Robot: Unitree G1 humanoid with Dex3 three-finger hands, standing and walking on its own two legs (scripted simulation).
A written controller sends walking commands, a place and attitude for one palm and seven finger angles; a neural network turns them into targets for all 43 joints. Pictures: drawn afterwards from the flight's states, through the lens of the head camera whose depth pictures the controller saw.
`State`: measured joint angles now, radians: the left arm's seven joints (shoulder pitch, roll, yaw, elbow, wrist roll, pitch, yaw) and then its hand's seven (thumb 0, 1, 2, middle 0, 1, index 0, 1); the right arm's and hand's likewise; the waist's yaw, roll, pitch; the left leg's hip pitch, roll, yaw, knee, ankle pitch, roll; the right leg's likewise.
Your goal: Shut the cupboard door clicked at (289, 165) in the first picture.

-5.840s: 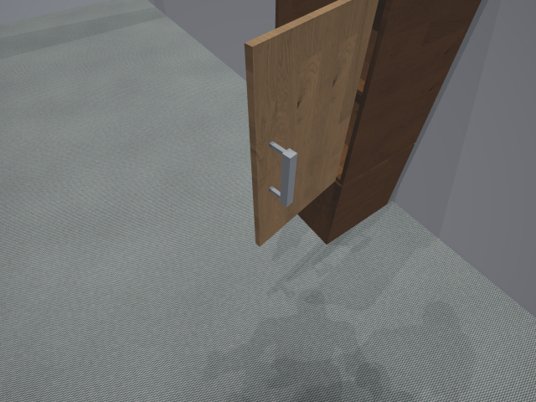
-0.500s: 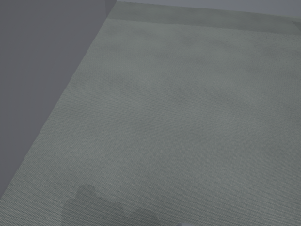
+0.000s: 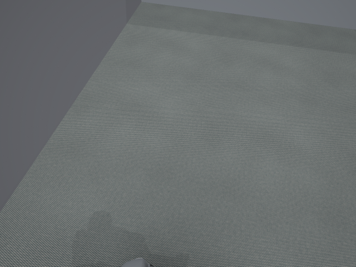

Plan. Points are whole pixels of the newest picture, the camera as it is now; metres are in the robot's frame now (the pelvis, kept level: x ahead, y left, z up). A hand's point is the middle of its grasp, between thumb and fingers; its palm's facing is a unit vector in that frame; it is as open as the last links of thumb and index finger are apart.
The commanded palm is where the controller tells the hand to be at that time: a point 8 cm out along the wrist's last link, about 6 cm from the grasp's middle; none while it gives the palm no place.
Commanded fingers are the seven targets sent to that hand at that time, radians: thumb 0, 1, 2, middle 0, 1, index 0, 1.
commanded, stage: walk to a spot facing it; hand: left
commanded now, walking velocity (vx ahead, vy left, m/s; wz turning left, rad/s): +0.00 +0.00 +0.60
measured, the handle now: out of the picture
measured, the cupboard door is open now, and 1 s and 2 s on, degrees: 100 100 100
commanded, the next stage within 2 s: none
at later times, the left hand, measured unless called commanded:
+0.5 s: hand out of the picture +0.10 +0.15 -0.14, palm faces +0.31 -0.91 -0.28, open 7.3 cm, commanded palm none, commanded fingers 0.00 0.90 0.90 -0.20 -0.30 -0.20 -0.30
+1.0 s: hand out of the picture +0.03 +0.12 -0.15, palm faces +0.59 -0.75 -0.30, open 7.3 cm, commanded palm none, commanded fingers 0.00 0.90 0.90 -0.20 -0.30 -0.20 -0.30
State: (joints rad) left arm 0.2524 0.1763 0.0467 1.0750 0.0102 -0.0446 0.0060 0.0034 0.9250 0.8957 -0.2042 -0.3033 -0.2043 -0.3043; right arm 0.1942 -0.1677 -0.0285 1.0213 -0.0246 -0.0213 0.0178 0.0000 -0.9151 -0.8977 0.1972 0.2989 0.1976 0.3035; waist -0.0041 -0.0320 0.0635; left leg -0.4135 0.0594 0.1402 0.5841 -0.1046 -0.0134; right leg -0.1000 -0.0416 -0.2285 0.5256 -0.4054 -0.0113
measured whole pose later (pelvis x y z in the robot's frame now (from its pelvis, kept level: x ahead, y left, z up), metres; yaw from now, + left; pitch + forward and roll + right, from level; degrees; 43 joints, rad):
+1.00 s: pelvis +0.09 -0.12 -0.01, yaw +36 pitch +0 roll +1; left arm 0.18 0.27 0.07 0.87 0.02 0.03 0.00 0.01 0.91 0.90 -0.20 -0.30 -0.20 -0.30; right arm 0.14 -0.24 -0.06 0.89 -0.03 0.07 0.02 0.00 -0.91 -0.90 0.20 0.30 0.21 0.30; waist 0.01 0.01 0.08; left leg -0.39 0.00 -0.09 0.64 -0.29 -0.03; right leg -0.33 -0.05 -0.03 0.62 -0.33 0.05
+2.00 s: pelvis +0.14 -0.14 +0.00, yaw +73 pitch +0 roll +1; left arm 0.23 0.21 0.04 0.90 0.02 0.01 0.01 0.01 0.91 0.90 -0.21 -0.30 -0.21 -0.30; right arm 0.10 -0.25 -0.06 0.91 -0.02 0.07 0.04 0.00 -0.91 -0.90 0.20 0.30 0.20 0.30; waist 0.01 -0.05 0.12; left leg -0.34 0.01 0.09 0.66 -0.36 -0.05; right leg -0.20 -0.14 -0.22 0.58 -0.36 0.02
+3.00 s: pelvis +0.16 -0.09 +0.01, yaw +107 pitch +2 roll -1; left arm 0.17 0.28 0.08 0.92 0.02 0.03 -0.04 0.01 0.91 0.90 -0.20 -0.30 -0.20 -0.30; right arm 0.23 -0.21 -0.04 0.93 -0.03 -0.01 0.01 0.00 -0.91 -0.90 0.20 0.30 0.20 0.30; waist 0.01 -0.04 0.06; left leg -0.24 -0.02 -0.02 0.47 -0.26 0.04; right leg -0.54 -0.10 -0.02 1.03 -0.33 0.08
